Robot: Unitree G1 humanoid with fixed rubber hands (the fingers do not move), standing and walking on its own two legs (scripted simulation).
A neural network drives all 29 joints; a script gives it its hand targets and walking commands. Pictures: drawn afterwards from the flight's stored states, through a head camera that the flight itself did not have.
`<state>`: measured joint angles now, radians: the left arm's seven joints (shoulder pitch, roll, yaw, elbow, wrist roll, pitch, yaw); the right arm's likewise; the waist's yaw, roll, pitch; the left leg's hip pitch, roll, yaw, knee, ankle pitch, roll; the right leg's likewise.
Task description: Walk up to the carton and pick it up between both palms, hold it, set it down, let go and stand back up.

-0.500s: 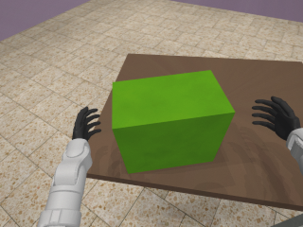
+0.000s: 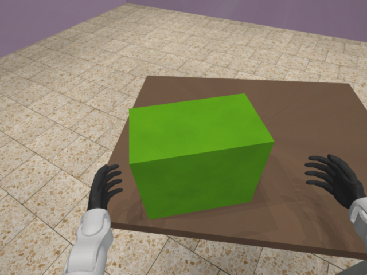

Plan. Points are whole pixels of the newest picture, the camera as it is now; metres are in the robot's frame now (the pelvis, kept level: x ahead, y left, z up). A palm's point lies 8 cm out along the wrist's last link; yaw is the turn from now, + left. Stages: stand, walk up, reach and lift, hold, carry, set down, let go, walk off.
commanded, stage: set down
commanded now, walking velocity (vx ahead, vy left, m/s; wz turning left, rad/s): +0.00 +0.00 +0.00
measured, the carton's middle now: (195, 159) +0.42 +0.04 +0.00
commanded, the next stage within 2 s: none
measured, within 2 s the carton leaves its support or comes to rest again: neither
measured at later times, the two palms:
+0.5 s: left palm (97, 235) +0.21 +0.23 +0.01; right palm (344, 236) +0.25 -0.27 +0.00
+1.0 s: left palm (99, 257) +0.17 +0.22 -0.02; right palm (338, 257) +0.22 -0.27 -0.03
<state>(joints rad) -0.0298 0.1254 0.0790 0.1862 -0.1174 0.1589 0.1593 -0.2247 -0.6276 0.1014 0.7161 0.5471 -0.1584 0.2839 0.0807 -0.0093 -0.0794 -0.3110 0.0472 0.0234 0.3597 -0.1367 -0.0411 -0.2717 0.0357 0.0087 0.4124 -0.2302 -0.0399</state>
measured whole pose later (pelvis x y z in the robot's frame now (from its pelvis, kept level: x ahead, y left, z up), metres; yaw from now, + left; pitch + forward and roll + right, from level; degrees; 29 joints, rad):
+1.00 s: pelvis +0.01 +0.00 +0.00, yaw +0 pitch +1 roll +1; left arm 0.32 0.10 0.02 0.31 -0.04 -0.17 0.15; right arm 0.12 -0.47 0.14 0.75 0.45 -0.42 0.25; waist 0.07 0.00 -0.03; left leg -0.22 0.04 0.01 0.39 -0.18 -0.05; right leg -0.18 0.04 0.02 0.43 -0.27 -0.05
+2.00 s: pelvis +0.00 +0.02 +0.00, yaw -2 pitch -2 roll +0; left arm 0.18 0.15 0.01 0.45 -0.01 0.12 0.07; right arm 0.12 -0.24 -0.01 0.68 0.07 -0.16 0.08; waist 0.04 0.00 0.04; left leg -0.13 0.03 0.05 0.33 -0.16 -0.01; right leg -0.08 0.02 0.05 0.33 -0.21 -0.01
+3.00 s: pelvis +0.01 +0.02 +0.00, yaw -1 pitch +0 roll -1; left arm 0.24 0.22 0.04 0.77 0.04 -0.01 -0.02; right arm 0.28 -0.22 -0.05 0.79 -0.04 0.01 0.01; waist 0.00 0.00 0.02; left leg -0.24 0.05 0.04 0.50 -0.25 -0.01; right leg -0.17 0.03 0.02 0.45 -0.28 -0.01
